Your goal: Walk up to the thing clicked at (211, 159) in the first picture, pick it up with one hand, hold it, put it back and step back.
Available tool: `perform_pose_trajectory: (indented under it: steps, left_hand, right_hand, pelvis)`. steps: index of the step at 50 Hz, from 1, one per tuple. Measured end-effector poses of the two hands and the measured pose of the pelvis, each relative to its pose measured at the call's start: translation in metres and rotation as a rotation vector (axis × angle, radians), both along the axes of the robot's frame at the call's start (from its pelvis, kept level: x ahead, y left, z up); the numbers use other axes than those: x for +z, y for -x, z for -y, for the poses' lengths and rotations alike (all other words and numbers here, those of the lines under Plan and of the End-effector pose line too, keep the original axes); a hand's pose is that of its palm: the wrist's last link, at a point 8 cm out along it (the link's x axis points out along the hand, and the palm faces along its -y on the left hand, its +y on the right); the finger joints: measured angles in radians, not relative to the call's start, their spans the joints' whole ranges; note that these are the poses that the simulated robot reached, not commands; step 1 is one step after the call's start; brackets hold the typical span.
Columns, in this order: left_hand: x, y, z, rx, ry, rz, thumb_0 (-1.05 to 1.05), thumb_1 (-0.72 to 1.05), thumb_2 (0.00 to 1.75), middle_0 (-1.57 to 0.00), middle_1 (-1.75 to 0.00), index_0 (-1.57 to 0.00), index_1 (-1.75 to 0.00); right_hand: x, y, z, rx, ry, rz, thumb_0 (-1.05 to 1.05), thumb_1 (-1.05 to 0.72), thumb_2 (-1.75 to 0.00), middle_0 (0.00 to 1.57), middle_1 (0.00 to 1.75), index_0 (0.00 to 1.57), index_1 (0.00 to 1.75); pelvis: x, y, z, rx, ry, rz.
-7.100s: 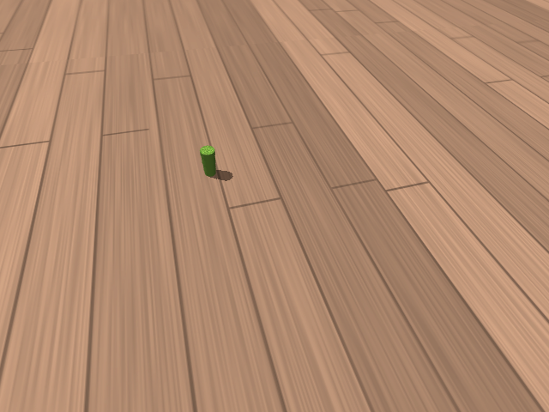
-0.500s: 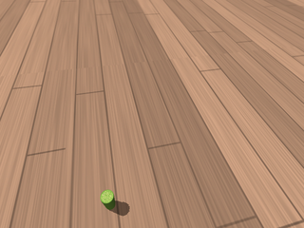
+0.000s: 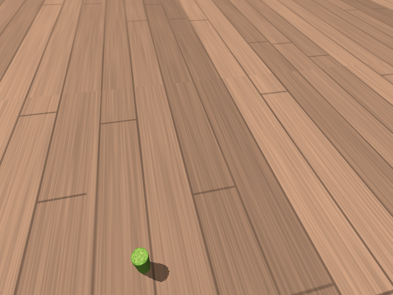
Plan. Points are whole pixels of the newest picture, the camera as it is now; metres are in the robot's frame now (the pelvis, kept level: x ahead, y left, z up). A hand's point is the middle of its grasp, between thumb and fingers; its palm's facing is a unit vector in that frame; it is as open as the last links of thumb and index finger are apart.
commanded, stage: stand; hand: left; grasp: from the side
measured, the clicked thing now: (142, 261) +0.41 +0.23 -0.71
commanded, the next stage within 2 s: go down in 0.84 s
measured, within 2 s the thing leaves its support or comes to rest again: neither
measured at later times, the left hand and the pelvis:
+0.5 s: hand out of the picture +0.08 +0.25 -0.16, palm faces -0.03 -0.94 -0.35, open 7.4 cm; pelvis +0.00 +0.00 +0.00, yaw +0 degrees
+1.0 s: hand out of the picture +0.09 +0.25 -0.16, palm faces +0.00 -0.94 -0.35, open 7.6 cm; pelvis +0.00 +0.00 +0.00, yaw +1 degrees
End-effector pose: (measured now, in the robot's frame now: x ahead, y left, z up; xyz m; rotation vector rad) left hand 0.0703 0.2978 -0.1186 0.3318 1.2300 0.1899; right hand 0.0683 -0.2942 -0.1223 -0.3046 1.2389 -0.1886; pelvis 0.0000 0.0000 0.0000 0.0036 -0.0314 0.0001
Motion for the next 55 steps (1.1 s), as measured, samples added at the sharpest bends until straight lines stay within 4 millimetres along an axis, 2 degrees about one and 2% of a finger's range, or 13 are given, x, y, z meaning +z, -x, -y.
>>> perform_pose_trajectory:
  steps: [22,48,50,55]
  left_hand:
    - [-0.001,0.000,0.003,0.008,0.004,-0.007,0.00,0.91,0.90,-0.20,-0.30,-0.20,-0.30]
    - [0.000,0.000,0.004,0.006,-0.001,-0.010,0.00,0.90,0.90,-0.20,-0.29,-0.20,-0.30]
    - [0.000,-0.008,0.006,0.028,0.004,0.038,0.00,0.88,0.88,-0.20,-0.27,-0.19,-0.28]
    - [-0.007,-0.046,0.008,0.055,0.029,0.125,0.00,0.71,0.71,-0.12,-0.17,-0.11,-0.17]
  right_hand:
    - [0.001,-0.004,0.003,0.003,0.005,-0.001,0.01,-0.90,-0.89,0.21,0.30,0.20,0.30]
    - [-0.001,0.000,0.005,-0.002,0.002,-0.016,0.01,-0.90,-0.89,0.21,0.30,0.20,0.30]
    - [0.000,-0.004,0.002,-0.004,0.003,0.031,0.01,-0.91,-0.90,0.21,0.30,0.20,0.30]
    - [-0.004,-0.012,-0.016,0.014,-0.018,0.107,0.01,-0.95,-0.91,0.20,0.30,0.20,0.30]
  pelvis:
    - [0.000,-0.003,0.002,0.002,0.001,0.000]
    - [0.000,-0.005,0.004,0.002,0.000,-0.003]
    - [-0.002,-0.002,0.004,0.014,0.001,-0.024]
    - [-0.010,0.008,0.004,0.027,0.005,-0.085]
